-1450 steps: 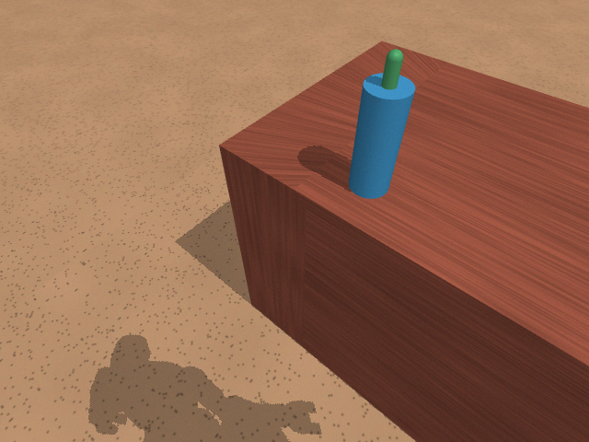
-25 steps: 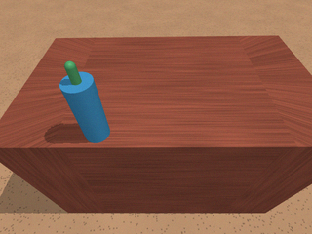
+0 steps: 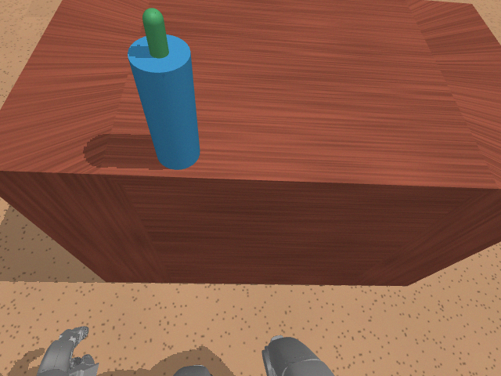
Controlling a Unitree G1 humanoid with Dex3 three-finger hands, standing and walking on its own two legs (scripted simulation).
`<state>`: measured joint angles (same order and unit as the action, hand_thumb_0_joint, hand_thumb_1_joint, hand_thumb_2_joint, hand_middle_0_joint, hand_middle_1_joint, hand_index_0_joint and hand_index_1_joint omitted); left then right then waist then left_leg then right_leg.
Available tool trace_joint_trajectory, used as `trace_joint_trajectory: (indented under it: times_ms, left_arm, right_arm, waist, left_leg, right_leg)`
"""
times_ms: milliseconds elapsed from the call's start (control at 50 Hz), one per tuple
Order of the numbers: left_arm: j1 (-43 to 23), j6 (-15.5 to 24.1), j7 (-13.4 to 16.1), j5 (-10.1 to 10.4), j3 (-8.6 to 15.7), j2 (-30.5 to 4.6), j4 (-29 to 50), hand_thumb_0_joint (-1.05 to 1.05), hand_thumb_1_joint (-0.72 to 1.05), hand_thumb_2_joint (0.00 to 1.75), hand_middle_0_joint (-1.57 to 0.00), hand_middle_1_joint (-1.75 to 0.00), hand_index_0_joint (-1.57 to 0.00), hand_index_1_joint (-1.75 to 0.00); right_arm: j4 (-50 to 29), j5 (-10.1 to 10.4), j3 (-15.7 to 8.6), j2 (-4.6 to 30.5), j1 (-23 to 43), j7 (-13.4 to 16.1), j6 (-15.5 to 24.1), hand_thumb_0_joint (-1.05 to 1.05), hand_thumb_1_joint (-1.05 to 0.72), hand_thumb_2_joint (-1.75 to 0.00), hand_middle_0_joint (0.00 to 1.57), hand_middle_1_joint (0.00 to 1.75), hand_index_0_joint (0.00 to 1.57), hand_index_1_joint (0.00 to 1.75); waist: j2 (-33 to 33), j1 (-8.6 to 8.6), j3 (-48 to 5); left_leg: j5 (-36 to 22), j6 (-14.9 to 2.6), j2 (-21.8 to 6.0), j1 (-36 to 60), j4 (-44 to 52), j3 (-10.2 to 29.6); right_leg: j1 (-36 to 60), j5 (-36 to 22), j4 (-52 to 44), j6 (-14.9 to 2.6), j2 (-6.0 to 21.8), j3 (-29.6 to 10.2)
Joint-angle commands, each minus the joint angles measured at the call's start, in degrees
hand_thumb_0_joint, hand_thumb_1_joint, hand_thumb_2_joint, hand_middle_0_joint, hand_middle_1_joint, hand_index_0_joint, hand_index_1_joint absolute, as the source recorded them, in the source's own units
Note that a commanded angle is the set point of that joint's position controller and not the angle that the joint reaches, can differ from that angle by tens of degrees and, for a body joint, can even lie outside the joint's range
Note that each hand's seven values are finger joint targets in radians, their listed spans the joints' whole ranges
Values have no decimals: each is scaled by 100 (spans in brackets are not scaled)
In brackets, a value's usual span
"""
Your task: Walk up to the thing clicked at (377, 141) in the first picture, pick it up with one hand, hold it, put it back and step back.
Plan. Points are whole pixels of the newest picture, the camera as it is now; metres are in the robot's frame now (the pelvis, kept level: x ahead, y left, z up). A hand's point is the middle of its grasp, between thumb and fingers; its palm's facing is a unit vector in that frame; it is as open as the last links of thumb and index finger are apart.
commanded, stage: step back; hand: left
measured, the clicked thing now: (168, 98) +0.49 +0.13 +0.12
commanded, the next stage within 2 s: none
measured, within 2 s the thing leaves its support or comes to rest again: neither
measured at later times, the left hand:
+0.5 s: hand out of the picture +0.04 +0.25 -0.13, palm faces -0.05 -0.91 -0.42, open 7.4 cm
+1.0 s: hand out of the picture -0.15 +0.28 -0.17, palm faces -0.06 -0.93 -0.37, open 7.4 cm
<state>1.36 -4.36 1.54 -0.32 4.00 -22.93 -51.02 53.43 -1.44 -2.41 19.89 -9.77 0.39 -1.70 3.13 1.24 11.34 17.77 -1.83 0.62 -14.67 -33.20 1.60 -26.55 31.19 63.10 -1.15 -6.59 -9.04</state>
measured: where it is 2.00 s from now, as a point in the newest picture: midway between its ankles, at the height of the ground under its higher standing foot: outside the picture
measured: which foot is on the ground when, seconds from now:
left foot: down 0.00-0.30, up 0.32-0.64, down 0.66-1.00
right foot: up 0.00-0.24, down 0.26-0.68, up 0.70-1.00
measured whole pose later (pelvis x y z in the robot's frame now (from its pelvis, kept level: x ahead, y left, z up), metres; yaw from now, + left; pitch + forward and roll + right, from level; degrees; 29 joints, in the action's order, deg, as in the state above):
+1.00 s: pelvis -0.22 +0.00 +0.00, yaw -3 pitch -1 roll -1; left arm 11.8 -4.6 0.5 -1.3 5.5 -24.0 -48.5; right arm 45.9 -1.3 -2.5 20.6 -5.5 1.1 -0.5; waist 3.0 -1.4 11.2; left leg 10.8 -0.9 -2.4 -20.0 -32.0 -0.6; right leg -19.8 28.5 58.4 2.6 -3.8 -8.2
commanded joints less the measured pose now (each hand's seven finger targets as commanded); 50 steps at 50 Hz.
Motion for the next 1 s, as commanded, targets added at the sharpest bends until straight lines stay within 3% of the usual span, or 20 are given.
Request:
trace_joint_trajectory:
  times_ms: [0,140,180,240,260,280,300,320,380,480,520,560,620,640,660,680,700,760,880,980]
  left_arm:
    - [596,110,37,5,260,-923,357,0,90,90,-20,-30,-20,-30]
    - [559,233,-13,-48,276,-848,591,0,90,90,-20,-30,-20,-30]
    - [786,281,-43,-67,293,-837,526,0,90,90,-20,-30,-20,-30]
    - [1200,368,-47,-142,347,-897,347,0,90,90,-20,-30,-20,-30]
    - [1136,407,-51,-210,438,-1303,407,0,90,90,-20,-30,-20,-30]
    - [847,384,-76,-128,512,-1641,555,0,90,90,-20,-30,-20,-30]
    - [604,389,-70,-157,527,-1872,721,0,90,90,-20,-30,-20,-30]
    - [468,397,-53,-133,504,-1598,803,0,90,90,-20,-30,-20,-30]
    - [54,370,-20,-109,396,-1124,952,0,90,90,-20,-30,-20,-30]
    - [786,337,36,-170,369,-1012,997,0,90,90,-20,-30,-20,-30]
    - [749,306,55,-163,390,-1118,1051,0,90,90,-20,-30,-20,-30]
    - [604,261,34,-137,360,-1148,1108,0,90,90,-20,-30,-20,-30]
    - [383,157,-33,-36,299,-1126,1208,0,90,90,-20,-30,-20,-30]
    - [420,144,-54,-16,249,-922,1278,0,90,90,-20,-30,-20,-30]
    - [371,133,-17,12,265,-814,1265,0,90,90,-20,-30,-20,-30]
    - [258,113,60,-63,381,-1002,1209,0,90,90,-20,-30,-20,-30]
    - [262,110,63,-90,400,-1104,1087,0,90,90,-20,-30,-20,-30]
    - [954,104,-16,16,393,-985,821,0,90,90,-20,-30,-20,-30]
    - [975,181,-42,-94,378,-917,846,0,90,90,-20,-30,-20,-30]
    - [1229,207,-82,-93,344,-908,713,0,90,90,-20,-30,-20,-30]
  right_arm:
    - [-637,1,-424,1536,216,200,159,0,-90,-90,20,30,20,30]
    - [-770,45,-458,1615,-38,212,106,0,-90,-90,20,30,20,30]
    - [-842,57,-450,1649,125,179,69,0,-90,-90,20,30,20,30]
    - [-915,161,-373,1514,414,121,23,0,-90,-90,20,30,20,30]
    - [-992,235,-309,1353,439,105,29,0,-90,-90,20,30,20,30]
    - [-1028,235,-230,1140,403,117,20,0,-90,-90,20,30,20,30]
    - [-952,182,-333,1302,430,191,-47,0,-90,-90,20,30,20,30]
    - [-845,177,-376,1449,291,183,-48,0,-90,-90,20,30,20,30]
    - [-661,212,-305,1356,-109,165,-2,0,-90,-90,20,30,20,30]
    - [-808,143,-239,1281,23,198,86,0,-90,-90,20,30,20,30]
    - [-822,101,-243,1244,-105,189,115,0,-90,-90,20,30,20,30]
    - [-737,71,-290,1265,-307,158,136,0,-90,-90,20,30,20,30]
    - [-575,-18,-402,1366,-700,129,199,0,-90,-90,20,30,20,30]
    - [-652,-87,-516,1795,-608,132,222,0,-90,-90,20,30,20,30]
    - [-760,-134,-551,2155,-229,99,213,0,-90,-90,20,30,20,30]
    - [-840,-80,-598,2452,-201,83,203,0,-90,-90,20,30,20,30]
    - [-808,-78,-575,2256,-30,118,219,0,-90,-90,20,30,20,30]
    - [-973,-81,-391,1606,661,149,229,0,-90,-90,20,30,20,30]
    - [-921,20,-440,1481,-16,184,203,0,-90,-90,20,30,20,30]
    - [-1110,-37,-499,1716,173,145,107,0,-90,-90,20,30,20,30]
  waist:
    - [-1031,-182,-1414]
    - [-1070,114,-1583]
    - [-1115,42,-1819]
    - [-828,-242,-1854]
    - [43,-208,-1777]
    - [973,-215,-1389]
    - [1199,-400,-1098]
    - [874,-264,-797]
    - [431,45,-975]
    - [584,-436,-1410]
    - [805,-410,-1595]
    - [875,-329,-1681]
    - [444,-33,-1682]
    - [-699,-61,-1723]
    - [-1372,-154,-1433]
    - [-1529,149,-1383]
    - [-1241,71,-1134]
    - [-997,-442,-1011]
    - [-1141,7,-1334]
    - [-1509,16,-1675]
  left_leg:
    - [-4174,-986,-1395,1489,600,1184]
    - [-3884,-1214,-1599,1782,352,1194]
    - [-3453,-1061,-1442,1539,110,1013]
    - [-2283,-583,-984,408,-419,644]
    - [-1384,-250,-447,-544,-920,489]
    - [874,58,491,-1237,-1775,71]
    - [2064,141,460,-904,-3151,497]
    - [1896,157,332,-834,-3568,757]
    - [1201,139,699,-1245,-3536,828]
    - [1247,356,457,-1567,-2377,487]
    - [1290,326,169,-1289,-1566,354]
    - [993,234,66,-779,-692,110]
    - [-1038,11,-55,403,999,151]
    - [-1883,-359,-1086,743,1080,1642]
    - [-2523,-872,-1917,725,1358,2615]
    - [-2437,-1554,-2503,-142,1464,3136]
    - [-2025,-1588,-2432,-463,1522,3064]
    - [-2683,-902,-1369,179,1113,1166]
    - [-2884,-1230,-1445,1399,812,1040]
    - [-2385,-1247,-1647,1097,680,1055]
  right_leg:
    - [-351,-317,508,144,58,-211]
    - [189,-329,-1607,236,450,270]
    - [734,-633,-2505,122,556,562]
    - [2017,-2529,-4018,-111,721,489]
    - [2310,-3338,-3846,-431,1430,-632]
    - [2054,-3713,-4217,-1161,2332,-1620]
    - [925,-3988,-4380,-1840,3044,-2286]
    - [613,-3989,-4389,-1803,2946,-2089]
    - [1389,-4466,-3902,-1058,1852,-351]
    - [2704,-4758,-3518,-1193,1945,-339]
    - [2850,-4910,-3340,-1251,2172,-447]
    - [2627,-4724,-3137,-1109,2073,-303]
    - [1522,-3421,-2484,-560,1631,-38]
    - [654,-2089,-1712,-223,975,273]
    - [-242,254,-768,-57,43,539]
    - [175,891,248,18,22,-140]
    - [166,598,783,-3,108,-339]
    - [-334,-317,1226,-6,-50,-410]
    - [-393,-335,195,426,106,-63]
    - [581,-261,-1581,352,553,467]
